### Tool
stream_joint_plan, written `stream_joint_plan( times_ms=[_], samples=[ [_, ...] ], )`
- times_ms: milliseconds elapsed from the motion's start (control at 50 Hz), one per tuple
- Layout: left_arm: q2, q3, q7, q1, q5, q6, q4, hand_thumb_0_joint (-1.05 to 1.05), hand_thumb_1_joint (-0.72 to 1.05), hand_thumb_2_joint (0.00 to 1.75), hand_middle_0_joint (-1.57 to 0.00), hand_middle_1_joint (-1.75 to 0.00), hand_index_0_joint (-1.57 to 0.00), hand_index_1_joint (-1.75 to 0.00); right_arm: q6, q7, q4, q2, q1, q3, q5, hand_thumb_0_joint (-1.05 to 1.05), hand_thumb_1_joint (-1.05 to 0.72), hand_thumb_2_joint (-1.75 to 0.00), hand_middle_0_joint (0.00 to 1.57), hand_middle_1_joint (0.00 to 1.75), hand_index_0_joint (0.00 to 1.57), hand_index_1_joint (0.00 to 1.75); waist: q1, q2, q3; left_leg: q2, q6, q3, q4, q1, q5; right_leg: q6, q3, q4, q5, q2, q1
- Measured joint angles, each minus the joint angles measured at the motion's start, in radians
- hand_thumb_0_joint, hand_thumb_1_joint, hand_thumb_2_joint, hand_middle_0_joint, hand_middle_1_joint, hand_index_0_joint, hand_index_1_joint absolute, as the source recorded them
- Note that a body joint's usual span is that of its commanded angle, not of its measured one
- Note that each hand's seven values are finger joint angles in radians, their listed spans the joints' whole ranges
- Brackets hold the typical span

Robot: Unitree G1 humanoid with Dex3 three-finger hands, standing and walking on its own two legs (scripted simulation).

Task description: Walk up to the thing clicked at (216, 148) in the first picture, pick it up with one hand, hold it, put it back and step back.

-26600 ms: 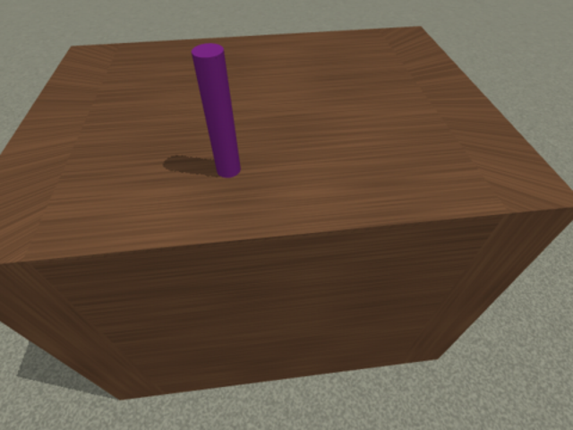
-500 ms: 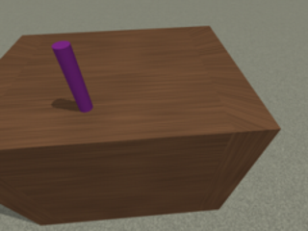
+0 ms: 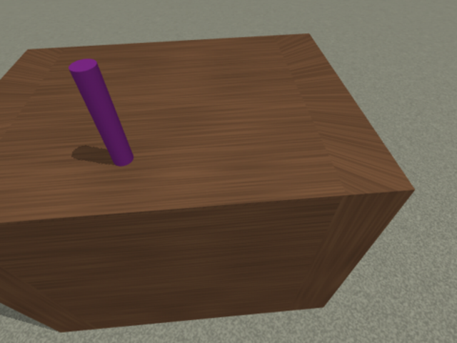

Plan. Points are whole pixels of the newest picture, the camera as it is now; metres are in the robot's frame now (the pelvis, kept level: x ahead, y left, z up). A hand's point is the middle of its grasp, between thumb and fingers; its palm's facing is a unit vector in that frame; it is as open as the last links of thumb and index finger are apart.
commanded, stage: home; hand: left
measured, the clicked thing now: (106, 119) +0.51 +0.25 +0.13
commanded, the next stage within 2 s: stand in 0.60 s
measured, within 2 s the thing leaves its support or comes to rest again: neither
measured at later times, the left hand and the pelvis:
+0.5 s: hand out of the picture +0.09 +0.25 -0.15, palm faces -0.04 -0.93 -0.36, open 17.5 cm; pelvis +0.02 -0.01 +0.00, yaw +0 degrees
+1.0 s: hand out of the picture +0.09 +0.24 -0.15, palm faces -0.03 -0.93 -0.36, open 13.0 cm; pelvis +0.02 -0.01 +0.00, yaw +0 degrees
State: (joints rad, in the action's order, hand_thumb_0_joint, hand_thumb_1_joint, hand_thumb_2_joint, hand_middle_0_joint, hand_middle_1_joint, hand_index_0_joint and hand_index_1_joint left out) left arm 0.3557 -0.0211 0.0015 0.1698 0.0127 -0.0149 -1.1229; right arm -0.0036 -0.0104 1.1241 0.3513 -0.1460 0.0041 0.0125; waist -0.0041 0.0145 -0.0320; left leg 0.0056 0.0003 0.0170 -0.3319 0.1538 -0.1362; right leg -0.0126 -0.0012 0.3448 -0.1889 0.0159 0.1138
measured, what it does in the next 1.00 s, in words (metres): stands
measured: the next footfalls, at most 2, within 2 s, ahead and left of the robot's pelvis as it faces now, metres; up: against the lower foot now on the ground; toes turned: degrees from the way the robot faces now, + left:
none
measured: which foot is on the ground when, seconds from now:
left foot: down 0.00-1.00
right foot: down 0.00-1.00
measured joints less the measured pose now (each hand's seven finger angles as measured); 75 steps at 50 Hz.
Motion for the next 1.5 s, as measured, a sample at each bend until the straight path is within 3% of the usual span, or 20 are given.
stream_joint_plan(
  times_ms=[780,900,1040,1200,1320,1500],
  samples=[
    [-0.006,0.012,-0.001,-0.04,-0.003,0.007,0.001,-0.01,-0.51,0.08,-0.07,-0.08,-0.07,-0.07,-0.001,0.01,0.012,0.001,0.021,0.001,-0.001,0.01,-0.9,-0.9,0.21,0.3,0.21,0.3,-0.002,0.0,-0.008,0.013,0.015,-0.005,0.022,-0.038,-0.019,0.012,-0.005,-0.036,-0.012,-0.013,-0.045],
    [-0.005,0.012,0.0,-0.04,-0.004,0.007,0.001,-0.01,-0.29,0.3,-0.15,-0.2,-0.15,-0.2,0.0,0.011,0.011,0.0,0.023,0.001,-0.002,0.01,-0.9,-0.9,0.2,0.3,0.21,0.3,-0.002,0.0,-0.006,0.013,0.016,-0.007,0.023,-0.042,-0.02,0.012,-0.007,-0.038,-0.013,-0.014,-0.05],
    [-0.007,0.014,0.0,-0.039,-0.002,0.006,0.003,0.0,0.17,0.67,-0.19,-0.27,-0.19,-0.27,0.002,0.009,0.009,-0.002,0.023,0.001,-0.001,0.01,-0.9,-0.9,0.2,0.3,0.21,0.3,-0.003,-0.003,-0.006,0.015,0.017,-0.011,0.025,-0.039,-0.019,0.014,-0.01,-0.044,-0.011,-0.015,-0.05],
    [-0.008,0.016,-0.003,-0.037,-0.003,0.008,0.002,0.0,0.68,0.85,-0.2,-0.3,-0.2,-0.3,-0.002,0.012,0.008,-0.001,0.021,0.003,-0.001,0.01,-0.9,-0.9,0.2,0.3,0.21,0.3,-0.001,-0.005,-0.012,0.014,0.017,-0.008,0.026,-0.04,-0.021,0.014,-0.007,-0.04,-0.016,-0.014,-0.047],
    [-0.006,0.016,-0.003,-0.04,-0.004,0.008,0.002,0.0,0.84,0.89,-0.2,-0.3,-0.2,-0.3,-0.003,0.013,0.008,-0.001,0.021,0.004,-0.002,0.01,-0.9,-0.9,0.2,0.3,0.21,0.3,0.0,-0.005,-0.013,0.013,0.017,-0.008,0.028,-0.043,-0.023,0.014,-0.008,-0.038,-0.019,-0.013,-0.049],
    [-0.007,0.016,-0.003,-0.045,-0.005,0.007,0.006,0.0,0.9,0.9,-0.2,-0.3,-0.2,-0.3,-0.003,0.013,0.005,-0.002,0.025,0.003,-0.002,0.01,-0.9,-0.9,0.2,0.3,0.21,0.3,0.0,-0.003,-0.012,0.013,0.018,-0.011,0.028,-0.046,-0.025,0.015,-0.011,-0.039,-0.022,-0.014,-0.054]
  ],
)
